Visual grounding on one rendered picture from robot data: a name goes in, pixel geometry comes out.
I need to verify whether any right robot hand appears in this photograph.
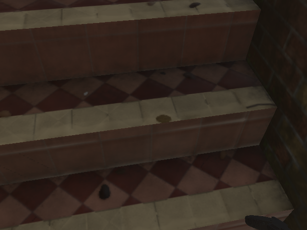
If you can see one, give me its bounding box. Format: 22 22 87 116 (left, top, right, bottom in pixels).
245 215 291 230

